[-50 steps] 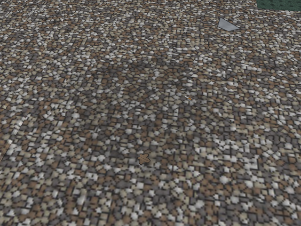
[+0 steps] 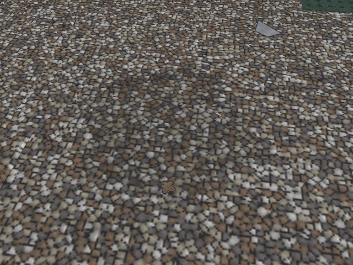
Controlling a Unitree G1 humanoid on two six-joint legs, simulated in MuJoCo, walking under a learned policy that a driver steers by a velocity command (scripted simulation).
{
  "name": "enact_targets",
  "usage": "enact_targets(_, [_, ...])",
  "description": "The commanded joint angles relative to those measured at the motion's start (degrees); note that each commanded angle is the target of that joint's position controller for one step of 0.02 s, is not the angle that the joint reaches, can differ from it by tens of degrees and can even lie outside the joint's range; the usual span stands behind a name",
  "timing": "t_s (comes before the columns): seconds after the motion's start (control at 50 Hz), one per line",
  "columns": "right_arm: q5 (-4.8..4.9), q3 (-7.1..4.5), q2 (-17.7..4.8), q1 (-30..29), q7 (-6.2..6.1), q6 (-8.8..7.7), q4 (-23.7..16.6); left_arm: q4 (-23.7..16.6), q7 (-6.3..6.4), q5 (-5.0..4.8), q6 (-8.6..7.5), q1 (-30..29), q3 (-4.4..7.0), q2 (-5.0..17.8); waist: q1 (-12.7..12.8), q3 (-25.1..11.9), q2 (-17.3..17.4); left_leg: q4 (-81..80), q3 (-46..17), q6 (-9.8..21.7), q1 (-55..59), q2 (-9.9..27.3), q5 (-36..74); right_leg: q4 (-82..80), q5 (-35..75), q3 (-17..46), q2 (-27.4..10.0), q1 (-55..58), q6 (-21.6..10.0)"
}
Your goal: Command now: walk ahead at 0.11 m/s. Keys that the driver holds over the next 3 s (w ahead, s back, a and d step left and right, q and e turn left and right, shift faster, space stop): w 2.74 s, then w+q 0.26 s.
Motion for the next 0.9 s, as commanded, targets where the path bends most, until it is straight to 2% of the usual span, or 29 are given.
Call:
enact_targets(0.02, [0.53, -1.14, -5.51, 3.00, -0.21, -0.29, -0.70, -0.37, 0.48, -0.63, 0.15, 6.11, 1.50, 6.55, 0.18, 3.27, -2.94, -0.04, 2.21, 2.76, 1.63, -2.21, -16.79, -7.81, -16.60, 3.03, -1.60, -9.70, -3.98])
enact_targets(0.04, [0.55, -1.24, -5.56, 1.83, -0.11, -0.77, -1.42, -1.02, 0.63, -0.94, -0.02, 6.32, 1.82, 7.43, 0.80, 5.96, -3.77, 1.72, 2.31, 3.16, -2.84, -2.36, -21.77, -9.56, -23.88, 6.24, -3.76, -10.65, -5.80])
enact_targets(0.08, [0.93, -0.80, -3.21, -1.93, 0.78, -2.86, -3.59, -0.99, 0.46, -1.67, -1.16, 9.68, 2.96, 10.66, 2.76, 9.15, -9.23, 11.10, 4.60, 3.00, -11.27, -2.61, -15.15, -16.26, -30.35, 18.90, -12.82, -7.25, -10.83])
enact_targets(0.1, [1.02, -0.65, -2.74, -3.47, 1.39, -3.90, -4.58, -1.28, 0.35, -1.80, -1.75, 9.05, 3.61, 12.17, 2.87, 11.03, -11.12, 16.22, 3.27, 3.72, -14.42, -0.42, -11.39, -18.64, -29.12, 25.04, -17.80, -6.79, -13.43])
enact_targets(0.12, [1.24, -0.71, -2.99, -4.09, 1.92, -4.77, -5.35, -1.83, 0.19, -1.43, -2.33, 8.10, 3.58, 11.68, 2.40, 11.81, -10.66, 18.57, 1.70, 4.65, -17.13, 1.32, -12.69, -18.94, -25.36, 27.10, -19.76, -5.87, -14.44])
enact_targets(0.16, [1.95, -0.93, -3.64, -2.64, 2.63, -6.07, -5.81, -3.04, -0.46, -1.63, -2.95, 5.17, 3.36, 10.43, 0.32, 11.10, -8.97, 11.70, 1.57, 6.01, -14.85, 2.30, -15.31, -16.02, -16.14, 22.06, -17.69, -3.99, -12.17])
enact_targets(0.2, [1.83, -2.04, -4.34, 7.21, 2.83, -6.41, -1.47, -4.23, -1.01, -1.97, -2.59, 1.90, 3.32, 10.58, -3.96, 6.72, -6.43, 0.30, 6.53, 5.18, 6.20, -2.64, -4.55, -9.25, -7.17, 12.18, -10.82, -12.07, -8.40])
enact_targets(0.22, [1.39, -3.18, -6.25, 14.48, 2.84, -6.22, 0.69, -5.22, -1.12, -1.76, -2.90, -0.14, 3.15, 10.63, -7.11, 3.62, -3.68, -1.02, 2.91, 5.50, 15.90, -1.62, -2.16, 0.10, 4.14, 7.57, -7.45, -16.86, -6.42])
enact_targets(0.24, [1.25, -4.91, -12.20, 23.30, 2.56, -6.32, 1.87, -7.23, -1.14, -1.56, -3.57, -2.09, 2.25, 7.25, -9.89, 0.21, 11.28, -11.15, -18.48, 10.84, 24.83, 11.03, -8.92, 22.68, 6.04, -1.58, -0.05, -27.02, -2.06])
enact_targets(0.26, [0.48, -4.39, -13.32, 27.41, 3.28, -7.11, 2.08, -8.91, -1.09, -1.90, -4.79, -2.30, 1.52, 4.14, -9.46, -3.54, 18.04, -20.17, -42.17, 17.43, 28.74, 21.25, -10.79, 38.53, -10.93, 3.14, 4.07, -35.62, -1.73])
enact_targets(0.28, [0.08, -2.86, -9.60, 20.92, 3.13, -7.86, 0.62, -9.10, -1.51, -3.02, -5.49, -2.81, 2.10, 6.07, -5.57, 0.48, 9.67, -19.14, -39.86, 16.94, 25.35, 22.67, -12.44, 47.13, -8.82, 7.89, -0.25, -40.72, -3.49])
enact_targets(0.3, [0.23, -1.98, -7.04, 15.54, 3.31, -8.13, -1.31, -9.14, -2.07, -3.20, -5.87, -3.42, 2.16, 6.82, -3.68, 2.90, 5.66, -18.89, -31.44, 14.65, 21.91, 20.08, -10.88, 48.35, -2.67, 7.79, -3.01, -41.69, -5.09])
enact_targets(0.32, [0.06, -1.43, -6.60, 12.00, 3.65, -8.02, -2.52, -8.92, -2.13, -2.62, -6.12, -3.89, 2.51, 7.18, -2.19, 3.64, 2.75, -19.82, -24.48, 12.76, 19.20, 17.47, -7.46, 45.95, 2.80, 6.76, -5.20, -40.95, -5.78])
enact_targets(0.36, [-0.32, -0.41, -4.45, 11.53, 3.78, -7.28, -2.90, -8.84, -2.42, -1.75, -5.67, -4.70, 3.68, 8.85, -1.02, 3.97, 3.36, -20.74, -13.62, 9.91, 15.95, 12.61, 4.26, 40.01, 8.17, 4.76, -7.32, -36.75, -5.38])
enact_targets(0.4, [-0.47, -0.21, -4.99, 14.86, 3.04, -6.71, -2.23, -9.07, -2.95, -1.64, -4.70, -5.80, 3.55, 6.98, -1.02, 3.80, 3.93, -21.13, -9.01, 9.97, 15.40, 11.11, 12.64, 36.98, 10.10, 2.54, -7.36, -36.32, -3.82])
enact_targets(0.5, [-0.78, -0.45, -8.46, 15.85, 1.43, -6.03, -3.80, -14.97, -3.42, -1.33, -4.46, -20.64, 2.09, 4.89, -3.19, 6.80, 3.24, -24.20, -4.24, 10.49, 11.26, 10.17, 15.34, 16.27, 19.41, -0.22, -5.47, -34.99, -1.16])
enact_targets(0.56, [-0.01, -0.94, -9.43, 18.68, 1.26, -6.02, -3.47, -16.87, -4.33, -1.72, -4.67, -25.85, 1.76, 5.79, -4.14, 7.78, 3.98, -24.97, -3.03, 10.59, 13.04, 11.51, 14.46, 8.74, 22.06, -1.43, -3.67, -31.85, -1.84])
enact_targets(0.62, [0.47, -1.47, -9.75, 18.83, 1.20, -5.68, -3.29, -18.39, -5.33, -1.84, -5.15, -27.70, 1.91, 7.22, -2.64, 7.41, 4.31, -21.50, -1.85, 9.49, 19.54, 13.78, 21.26, 4.04, 20.19, -0.78, -2.79, -30.47, -4.35])
enact_targets(0.66, [0.05, -2.09, -11.33, 17.24, 1.22, -5.19, -3.91, -17.60, -5.48, -1.76, -5.36, -22.47, 3.19, 10.06, 1.26, 2.02, 6.66, -13.53, -0.75, 8.16, 22.86, 14.26, 40.79, 4.00, 16.88, -2.37, 0.29, -21.35, -6.39])
enact_targets(0.68, [-0.27, -2.20, -11.60, 16.07, 1.29, -4.67, -4.23, -15.41, -5.25, -1.84, -5.28, -14.40, 4.44, 12.32, 5.68, -3.11, 7.57, -3.83, 0.85, 7.10, 21.92, 12.85, 49.80, 4.39, 15.67, -3.69, 2.56, -11.06, -7.83])
enact_targets(0.7, [-0.51, -1.83, -11.01, 14.98, 1.43, -4.46, -5.03, -12.38, -4.77, -1.92, -4.94, -4.02, 5.79, 15.01, 10.49, -9.10, 7.32, 9.57, 2.18, 5.20, 13.97, 10.40, 47.26, 4.98, 15.98, -1.56, 1.07, 4.46, -9.77])
enact_targets(0.72, [-0.89, -0.24, -5.23, 20.00, 2.09, -4.98, -6.41, -10.48, -4.24, -0.31, -4.69, 5.01, 7.15, 20.72, 9.30, -19.27, -4.28, 32.78, 3.39, 2.38, -7.00, 3.22, 23.75, 4.05, 8.10, 20.93, -14.20, 27.47, -17.00])
enact_targets(0.74, [0.37, 1.11, -1.09, 22.43, 2.74, -6.81, -5.57, -9.67, -4.45, -0.15, -4.51, 6.29, 6.34, 19.24, 7.40, -28.03, -14.29, 48.60, -4.37, 1.29, -17.83, -4.93, -17.17, -9.64, -1.76, 47.39, -23.41, 34.47, -22.25])
enact_targets(0.76, [2.04, -0.47, -6.53, 16.36, 3.00, -8.29, -7.44, -10.02, -4.66, -0.61, -4.80, 1.23, 5.00, 15.18, 7.20, -19.94, -11.20, 53.69, -8.78, 2.98, -23.99, -1.15, -16.15, -12.41, -4.12, 43.66, -20.75, 28.07, -18.54])
enact_targets(0.78, [2.90, -0.91, -8.80, 10.50, 2.81, -8.88, -9.56, -11.14, -4.58, -0.70, -4.99, -4.47, 4.15, 12.43, 5.71, -11.70, -7.63, 53.11, -6.33, 3.97, -25.56, 1.88, -11.90, -12.92, 0.47, 33.41, -18.96, 18.13, -16.03])
enact_targets(0.8, [2.22, -1.18, -8.83, 7.86, 2.23, -8.85, -10.13, -11.74, -4.90, -0.30, -5.45, -9.27, 3.49, 10.81, 3.26, -6.96, -1.62, 49.06, -5.24, 4.18, -22.78, 4.90, -6.88, -14.65, 7.80, 25.73, -16.95, 7.57, -14.72])
enact_targets(0.84, [0.94, -1.90, -7.24, 10.32, 1.57, -7.02, -9.51, -11.21, -5.39, 0.56, -6.09, -12.34, 2.80, 8.33, -0.95, -4.48, -2.78, 43.08, -5.56, 4.47, -15.36, 8.13, -3.07, -17.51, 12.19, 17.10, -13.03, -3.27, -13.26])
enact_targets(0.88, [0.94, -1.91, -5.47, 11.21, 1.35, -5.66, -9.46, -9.81, -5.14, 0.33, -6.20, -10.61, 2.84, 8.91, -2.06, -2.37, -3.68, 39.35, -4.59, 4.00, -14.53, 8.79, -2.63, -20.36, 12.99, 13.44, -11.92, -7.41, -14.16])
enact_targets(0.9, [0.77, -2.09, -5.94, 9.31, 1.26, -5.33, -10.31, -9.34, -4.74, 0.32, -6.26, -9.63, 2.99, 9.93, -2.14, -0.99, -3.58, 37.00, -4.29, 3.41, -16.34, 9.15, -0.84, -21.55, 13.62, 12.24, -11.79, -8.12, -14.56])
